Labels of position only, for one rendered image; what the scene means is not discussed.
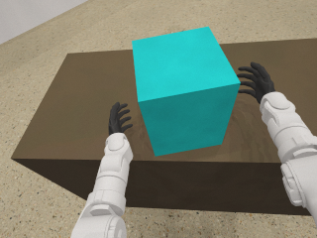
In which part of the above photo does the robot left hand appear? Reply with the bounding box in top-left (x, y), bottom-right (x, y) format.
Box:
top-left (108, 102), bottom-right (133, 136)

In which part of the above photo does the robot left forearm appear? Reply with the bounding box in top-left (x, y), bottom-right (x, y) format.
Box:
top-left (70, 133), bottom-right (134, 238)

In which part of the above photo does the robot right forearm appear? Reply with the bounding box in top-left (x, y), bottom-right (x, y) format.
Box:
top-left (260, 91), bottom-right (317, 164)

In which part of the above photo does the carton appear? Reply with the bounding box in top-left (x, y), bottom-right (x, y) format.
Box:
top-left (132, 26), bottom-right (241, 157)

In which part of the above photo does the pedestal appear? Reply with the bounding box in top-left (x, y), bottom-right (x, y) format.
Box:
top-left (10, 38), bottom-right (317, 216)

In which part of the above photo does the right robot upper arm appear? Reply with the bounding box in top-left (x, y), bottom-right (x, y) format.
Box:
top-left (280, 155), bottom-right (317, 229)

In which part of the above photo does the left robot upper arm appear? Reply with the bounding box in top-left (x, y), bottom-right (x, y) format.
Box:
top-left (71, 214), bottom-right (127, 238)

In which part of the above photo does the robot right hand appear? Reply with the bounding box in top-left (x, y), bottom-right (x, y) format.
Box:
top-left (237, 61), bottom-right (275, 104)

